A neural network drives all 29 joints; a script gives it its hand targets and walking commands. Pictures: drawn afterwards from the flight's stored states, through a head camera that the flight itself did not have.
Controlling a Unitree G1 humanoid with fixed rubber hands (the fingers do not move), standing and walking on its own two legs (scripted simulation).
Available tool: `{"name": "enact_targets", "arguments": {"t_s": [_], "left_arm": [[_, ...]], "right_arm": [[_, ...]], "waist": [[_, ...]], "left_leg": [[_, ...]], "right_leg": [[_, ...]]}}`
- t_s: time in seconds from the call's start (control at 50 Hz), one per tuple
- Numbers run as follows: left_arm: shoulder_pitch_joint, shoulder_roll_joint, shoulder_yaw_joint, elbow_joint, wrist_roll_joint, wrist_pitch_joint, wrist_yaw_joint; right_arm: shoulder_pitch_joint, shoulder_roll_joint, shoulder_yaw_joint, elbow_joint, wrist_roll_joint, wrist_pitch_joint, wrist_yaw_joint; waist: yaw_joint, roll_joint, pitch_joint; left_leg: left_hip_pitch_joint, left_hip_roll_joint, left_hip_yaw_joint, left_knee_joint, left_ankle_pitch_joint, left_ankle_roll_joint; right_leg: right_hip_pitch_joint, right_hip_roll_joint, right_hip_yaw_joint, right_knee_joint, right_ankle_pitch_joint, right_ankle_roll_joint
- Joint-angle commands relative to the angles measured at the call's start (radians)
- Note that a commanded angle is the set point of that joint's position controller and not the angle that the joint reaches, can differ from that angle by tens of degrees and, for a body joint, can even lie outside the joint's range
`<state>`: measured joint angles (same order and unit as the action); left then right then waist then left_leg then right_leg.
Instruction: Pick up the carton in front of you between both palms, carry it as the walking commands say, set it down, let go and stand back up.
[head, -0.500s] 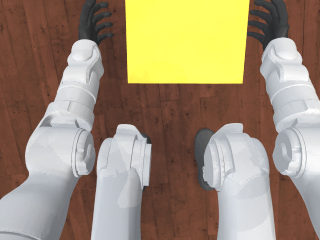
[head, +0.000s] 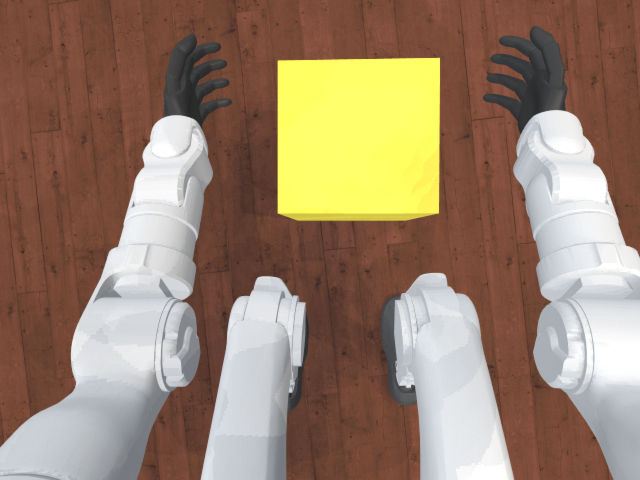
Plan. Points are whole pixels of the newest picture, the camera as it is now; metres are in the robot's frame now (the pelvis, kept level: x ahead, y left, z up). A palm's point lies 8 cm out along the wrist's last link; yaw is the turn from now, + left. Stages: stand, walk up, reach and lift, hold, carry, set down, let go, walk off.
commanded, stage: set down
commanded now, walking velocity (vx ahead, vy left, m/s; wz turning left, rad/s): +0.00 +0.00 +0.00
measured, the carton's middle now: (353, 156) +0.50 -0.02 -0.32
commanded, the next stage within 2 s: let go in 0.62 s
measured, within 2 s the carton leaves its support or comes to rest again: neither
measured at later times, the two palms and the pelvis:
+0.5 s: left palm (93, 52) +0.51 +0.18 +0.03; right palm out of the picture +0.50 -0.22 +0.03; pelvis +0.03 +0.00 +0.13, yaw +0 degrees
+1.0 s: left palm out of the picture +0.42 +0.20 +0.15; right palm out of the picture +0.41 -0.24 +0.15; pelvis +0.08 +0.00 +0.26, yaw -1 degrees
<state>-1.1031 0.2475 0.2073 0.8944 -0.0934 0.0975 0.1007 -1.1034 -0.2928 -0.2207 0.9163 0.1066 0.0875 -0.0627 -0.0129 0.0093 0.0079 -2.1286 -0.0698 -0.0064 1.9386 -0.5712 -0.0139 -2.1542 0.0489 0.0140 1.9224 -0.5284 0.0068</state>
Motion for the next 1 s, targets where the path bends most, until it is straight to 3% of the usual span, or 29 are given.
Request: {"name": "enact_targets", "arguments": {"t_s": [0.0, 0.22, 0.64, 0.8, 0.9, 0.98], "left_arm": [[-0.177, 0.092, 0.017, -0.102, 0.01, -0.019, -0.007], [-0.114, 0.098, 0.015, -0.257, 0.014, 0.022, -0.021], [0.057, 0.036, 0.071, -0.191, 0.101, -0.024, -0.077], [0.382, 0.022, 0.033, -0.305, 0.171, -0.02, -0.082], [0.53, 0.017, -0.011, -0.4, 0.145, -0.046, -0.099], [0.689, 0.004, -0.039, -0.395, 0.121, -0.076, -0.114]], "right_arm": [[-0.173, -0.102, -0.028, -0.1, -0.021, -0.019, 0.005], [-0.106, -0.119, -0.036, -0.257, -0.02, 0.02, 0.032], [0.053, -0.046, -0.085, -0.187, -0.107, -0.025, 0.082], [0.385, -0.029, -0.042, -0.304, -0.186, -0.02, 0.09], [0.535, -0.024, 0.004, -0.41, -0.156, -0.045, 0.1], [0.69, -0.003, 0.037, -0.418, -0.125, -0.07, 0.107]], "waist": [[-0.01, -0.018, -0.962], [-0.008, -0.008, -1.15], [-0.005, -0.007, -0.987], [-0.004, -0.012, -1.021], [-0.001, -0.019, -0.872], [0.003, -0.027, -0.758]], "left_leg": [[0.459, -0.009, 0.06, -0.234, 0.205, -0.016], [0.698, -0.021, 0.065, -0.421, 0.319, -0.02], [0.967, 0.001, 0.022, -0.835, 0.435, -0.03], [1.218, 0.006, 0.018, -0.987, 0.534, -0.02], [1.318, 0.014, -0.007, -1.08, 0.568, -0.011], [1.376, 0.02, -0.017, -1.139, 0.6, -0.008]], "right_leg": [[0.595, 0.007, -0.057, -0.212, 0.231, 0.023], [0.818, 0.024, -0.07, -0.399, 0.337, 0.025], [1.096, 0.009, -0.024, -0.812, 0.451, 0.026], [1.363, 0.004, -0.015, -0.957, 0.553, 0.016], [1.479, -0.002, 0.009, -1.05, 0.59, 0.013], [1.569, -0.014, 0.031, -1.108, 0.645, 0.013]]}}
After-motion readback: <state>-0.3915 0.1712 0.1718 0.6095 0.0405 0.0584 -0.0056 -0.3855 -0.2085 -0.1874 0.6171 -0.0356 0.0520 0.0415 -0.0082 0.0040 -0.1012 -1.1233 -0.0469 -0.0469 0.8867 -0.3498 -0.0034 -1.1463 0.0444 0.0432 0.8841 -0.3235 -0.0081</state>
